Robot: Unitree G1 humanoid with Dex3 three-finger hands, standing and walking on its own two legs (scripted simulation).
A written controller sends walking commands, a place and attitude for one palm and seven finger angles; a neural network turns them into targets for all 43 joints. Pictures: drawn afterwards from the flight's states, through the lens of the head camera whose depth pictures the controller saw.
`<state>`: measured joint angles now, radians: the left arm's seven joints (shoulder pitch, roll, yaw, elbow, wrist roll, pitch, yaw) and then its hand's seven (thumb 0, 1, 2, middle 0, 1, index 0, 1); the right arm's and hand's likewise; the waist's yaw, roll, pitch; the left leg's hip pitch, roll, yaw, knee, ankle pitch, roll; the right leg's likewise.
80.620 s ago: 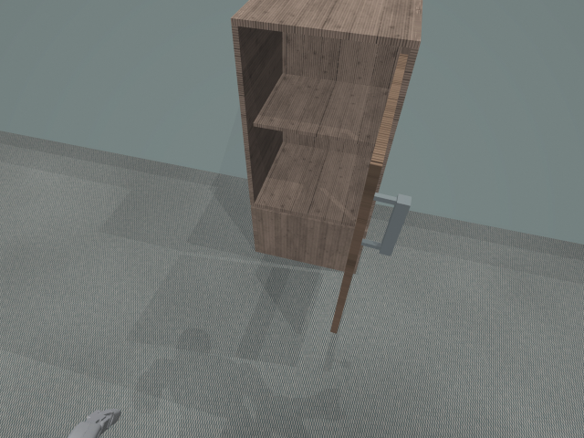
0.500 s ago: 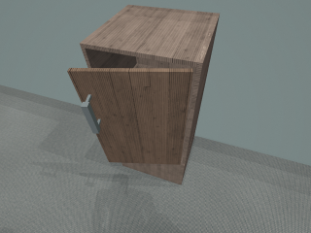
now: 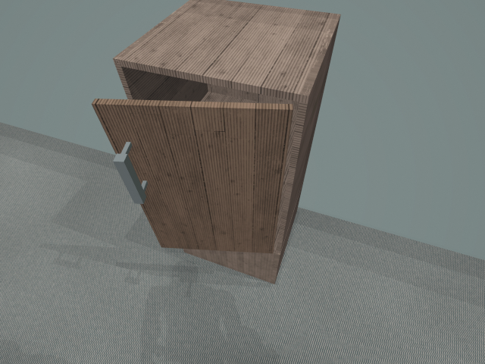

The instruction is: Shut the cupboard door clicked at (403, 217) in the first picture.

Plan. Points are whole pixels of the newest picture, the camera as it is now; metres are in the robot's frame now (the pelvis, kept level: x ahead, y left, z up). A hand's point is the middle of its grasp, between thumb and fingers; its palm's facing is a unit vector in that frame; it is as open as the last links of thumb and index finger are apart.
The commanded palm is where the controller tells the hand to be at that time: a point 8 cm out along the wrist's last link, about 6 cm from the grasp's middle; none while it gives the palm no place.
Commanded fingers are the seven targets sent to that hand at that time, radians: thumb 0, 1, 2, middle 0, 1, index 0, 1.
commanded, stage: shuffle to correct the standing spot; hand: left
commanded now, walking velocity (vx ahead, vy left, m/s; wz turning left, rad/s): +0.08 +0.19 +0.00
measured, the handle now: (134, 173) +0.50 +0.29 -0.03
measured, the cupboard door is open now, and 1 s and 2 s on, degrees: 17 17 17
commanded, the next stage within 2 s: come to a stop and stand still in 0.40 s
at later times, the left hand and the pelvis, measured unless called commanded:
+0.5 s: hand out of the picture +0.04 +0.25 -0.19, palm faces +0.08 -0.97 -0.24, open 7.4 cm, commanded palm none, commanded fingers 0.00 0.90 0.90 -0.20 -0.30 -0.20 -0.30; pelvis +0.03 +0.06 -0.02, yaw +0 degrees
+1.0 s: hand out of the picture +0.13 +0.23 -0.16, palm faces +0.01 -0.98 -0.21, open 7.3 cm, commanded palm none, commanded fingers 0.00 0.90 0.90 -0.20 -0.30 -0.20 -0.30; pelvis +0.05 +0.05 +0.00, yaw +0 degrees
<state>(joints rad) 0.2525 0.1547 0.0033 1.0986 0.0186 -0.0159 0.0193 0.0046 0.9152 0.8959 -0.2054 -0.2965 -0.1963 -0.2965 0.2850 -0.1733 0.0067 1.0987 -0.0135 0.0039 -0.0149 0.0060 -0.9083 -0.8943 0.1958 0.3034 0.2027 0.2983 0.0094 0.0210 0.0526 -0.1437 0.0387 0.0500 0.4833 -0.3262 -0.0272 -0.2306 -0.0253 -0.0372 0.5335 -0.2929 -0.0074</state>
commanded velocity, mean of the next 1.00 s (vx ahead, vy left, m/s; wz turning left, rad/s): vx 0.01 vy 0.06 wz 0.00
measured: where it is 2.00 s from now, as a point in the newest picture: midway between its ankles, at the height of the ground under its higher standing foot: outside the picture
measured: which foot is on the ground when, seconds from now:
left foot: down 0.00-1.00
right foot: down 0.00-0.46, up 0.48-0.76, down 0.78-1.00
